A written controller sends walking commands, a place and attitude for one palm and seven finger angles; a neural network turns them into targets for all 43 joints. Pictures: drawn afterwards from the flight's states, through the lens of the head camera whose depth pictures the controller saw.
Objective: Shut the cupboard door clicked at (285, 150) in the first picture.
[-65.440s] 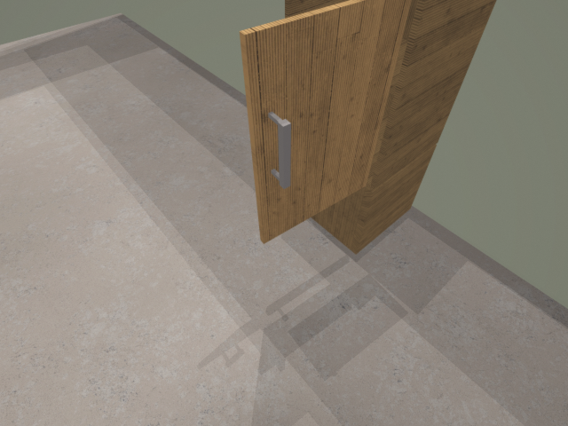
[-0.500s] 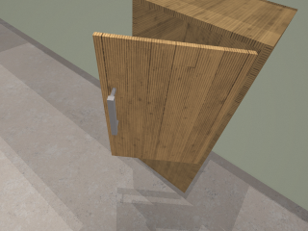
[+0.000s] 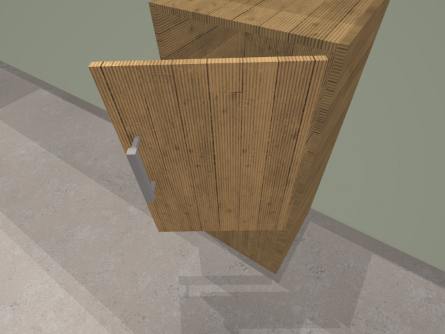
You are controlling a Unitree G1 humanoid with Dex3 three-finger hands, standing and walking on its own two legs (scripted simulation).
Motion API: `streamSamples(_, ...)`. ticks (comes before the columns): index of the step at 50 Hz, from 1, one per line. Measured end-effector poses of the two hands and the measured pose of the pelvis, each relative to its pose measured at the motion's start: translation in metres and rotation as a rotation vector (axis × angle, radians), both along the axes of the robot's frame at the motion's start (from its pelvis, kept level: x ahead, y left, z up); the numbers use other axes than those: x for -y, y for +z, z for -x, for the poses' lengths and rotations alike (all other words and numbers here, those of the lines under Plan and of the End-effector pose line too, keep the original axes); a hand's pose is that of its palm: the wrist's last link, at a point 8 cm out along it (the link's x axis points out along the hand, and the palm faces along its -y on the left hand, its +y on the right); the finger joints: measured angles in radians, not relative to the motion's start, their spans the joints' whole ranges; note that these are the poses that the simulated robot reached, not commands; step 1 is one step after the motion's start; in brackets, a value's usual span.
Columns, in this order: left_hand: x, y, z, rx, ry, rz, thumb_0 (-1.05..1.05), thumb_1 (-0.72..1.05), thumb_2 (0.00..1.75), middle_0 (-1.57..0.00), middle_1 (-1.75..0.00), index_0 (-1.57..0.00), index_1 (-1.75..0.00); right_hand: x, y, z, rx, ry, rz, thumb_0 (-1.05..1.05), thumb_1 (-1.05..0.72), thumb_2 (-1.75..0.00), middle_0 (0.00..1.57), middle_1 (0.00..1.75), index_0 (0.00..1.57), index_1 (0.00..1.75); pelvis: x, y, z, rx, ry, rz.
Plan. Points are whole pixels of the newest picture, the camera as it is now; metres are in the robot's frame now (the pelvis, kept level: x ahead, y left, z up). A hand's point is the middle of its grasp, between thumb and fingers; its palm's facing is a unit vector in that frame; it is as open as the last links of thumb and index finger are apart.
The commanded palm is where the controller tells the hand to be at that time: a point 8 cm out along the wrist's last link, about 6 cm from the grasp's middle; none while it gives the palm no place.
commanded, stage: look again from close up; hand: left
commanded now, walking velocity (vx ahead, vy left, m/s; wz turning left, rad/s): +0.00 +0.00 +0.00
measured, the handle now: (143, 171) +0.47 +0.20 +0.00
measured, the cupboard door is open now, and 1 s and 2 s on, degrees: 34 34 34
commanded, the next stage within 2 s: raise the hand and make a fist in 0.30 s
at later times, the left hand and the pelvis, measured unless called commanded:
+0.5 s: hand out of the picture +0.09 +0.19 -0.12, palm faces +0.20 -0.96 -0.21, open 7.3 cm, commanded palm +0.11 +0.22 -0.06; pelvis +0.00 +0.00 +0.00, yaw -1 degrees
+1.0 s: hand out of the picture +0.12 +0.19 -0.02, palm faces +0.10 -0.99 -0.04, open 5.3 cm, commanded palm +0.11 +0.23 -0.04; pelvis -0.08 +0.01 -0.11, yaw +3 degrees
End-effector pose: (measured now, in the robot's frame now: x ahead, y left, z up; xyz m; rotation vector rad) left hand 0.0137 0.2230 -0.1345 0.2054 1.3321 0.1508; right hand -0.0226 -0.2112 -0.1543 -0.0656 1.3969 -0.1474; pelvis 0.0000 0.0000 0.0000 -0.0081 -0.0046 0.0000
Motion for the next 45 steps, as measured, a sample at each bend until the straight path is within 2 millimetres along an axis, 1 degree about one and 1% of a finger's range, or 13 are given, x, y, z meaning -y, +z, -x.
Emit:
streamSamples(9, 0.004, 0.002, -0.002, 0.021, 0.020, 0.003, 0.01, 0.93, 0.90, -0.20, -0.30, -0.20, -0.30, 0.012, 0.004, -0.028, 0.047, 0.046, 0.022, 0.01, -0.92, -0.90, 0.19, 0.30, 0.20, 0.30, 0.006, 0.003, -0.005, 0.010, -0.004, -0.016)
streamSamples(21, 0.012, -0.004, 0.012, -0.039, 0.033, 0.036, 0.00, 0.91, 0.90, -0.20, -0.30, -0.20, -0.30, 0.018, 0.013, -0.038, 0.030, 0.057, 0.052, 0.00, -0.91, -0.90, 0.20, 0.30, 0.20, 0.30, 0.007, 0.005, -0.008, 0.002, -0.009, -0.011)
streamSamples(23, 0.000, 0.010, -0.012, 0.115, 0.114, 0.025, 0.02, 0.92, 0.90, -0.20, -0.30, -0.20, -0.30, 0.023, 0.017, -0.047, 0.135, 0.057, 0.109, 0.01, -0.91, -0.90, 0.20, 0.30, 0.20, 0.30, 0.006, 0.001, -0.004, 0.012, -0.027, -0.009)
streamSamples(26, -0.014, 0.062, -0.072, 0.525, 0.123, -0.030, 0.03, 0.93, 0.90, -0.21, -0.31, -0.21, -0.31, 0.030, 0.024, -0.072, 0.344, 0.049, 0.147, 0.01, -0.91, -0.90, 0.20, 0.30, 0.20, 0.30, 0.001, -0.005, -0.002, 0.000, 0.002, -0.013)
streamSamples(30, -0.010, 0.131, -0.146, 0.992, 0.049, -0.013, 0.02, 0.93, 0.90, -0.24, -0.35, -0.24, -0.34, 0.036, 0.034, -0.115, 0.591, 0.079, 0.154, 0.01, -0.91, -0.90, 0.20, 0.30, 0.20, 0.30, -0.006, -0.013, 0.009, -0.052, 0.037, -0.015)
streamSamples(32, -0.002, 0.147, -0.165, 1.179, -0.002, 0.051, 0.02, 0.92, 0.90, -0.26, -0.38, -0.26, -0.37, 0.037, 0.042, -0.136, 0.692, 0.102, 0.158, 0.01, -0.91, -0.90, 0.20, 0.30, 0.20, 0.30, -0.006, -0.022, 0.018, -0.100, 0.030, -0.022)
streamSamples(33, 0.003, 0.148, -0.168, 1.256, -0.025, 0.099, 0.01, 0.92, 0.90, -0.27, -0.39, -0.27, -0.39, 0.037, 0.046, -0.145, 0.732, 0.118, 0.161, 0.01, -0.90, -0.90, 0.20, 0.30, 0.20, 0.30, -0.005, -0.027, 0.022, -0.123, 0.023, -0.027)
streamSamples(35, 0.013, 0.140, -0.162, 1.358, -0.078, 0.196, 0.01, 0.92, 0.90, -0.30, -0.43, -0.30, -0.42, 0.036, 0.052, -0.161, 0.792, 0.160, 0.167, 0.01, -0.90, -0.90, 0.20, 0.30, 0.20, 0.30, -0.003, -0.039, 0.029, -0.158, 0.012, -0.034)
streamSamples(37, 0.019, 0.118, -0.143, 1.372, -0.123, 0.261, 0.00, 0.91, 0.90, -0.34, -0.46, -0.34, -0.45, 0.035, 0.056, -0.174, 0.835, 0.209, 0.178, 0.01, -0.90, -0.90, 0.20, 0.30, 0.20, 0.30, -0.001, -0.052, 0.037, -0.183, 0.011, -0.035)
streamSamples(39, 0.018, 0.089, -0.118, 1.302, -0.130, 0.284, 0.00, 0.91, 0.90, -0.37, -0.50, -0.37, -0.49, 0.032, 0.055, -0.186, 0.868, 0.253, 0.189, 0.01, -0.90, -0.90, 0.20, 0.30, 0.20, 0.30, -0.001, -0.065, 0.044, -0.198, 0.016, -0.028)
streamSamples(42, 0.003, 0.056, -0.079, 1.174, -0.085, 0.235, 0.01, 0.90, 0.90, -0.43, -0.56, -0.43, -0.55, 0.023, 0.047, -0.199, 0.905, 0.308, 0.187, 0.01, -0.90, -0.90, 0.20, 0.30, 0.20, 0.30, -0.002, -0.083, 0.054, -0.214, 0.030, -0.008)
streamSamples(43, -0.004, 0.052, -0.070, 1.160, -0.067, 0.199, 0.01, 0.90, 0.90, -0.45, -0.58, -0.45, -0.57, 0.018, 0.042, -0.202, 0.915, 0.322, 0.181, 0.01, -0.90, -0.90, 0.20, 0.30, 0.20, 0.30, -0.003, -0.089, 0.057, -0.219, 0.035, 0.001)
streamSamples(45, -0.018, 0.059, -0.060, 1.203, -0.046, 0.121, 0.02, 0.90, 0.90, -0.49, -0.61, -0.48, -0.61, 0.007, 0.031, -0.204, 0.924, 0.346, 0.162, 0.01, -0.90, -0.90, 0.20, 0.30, 0.20, 0.30, -0.004, -0.098, 0.063, -0.228, 0.043, 0.016)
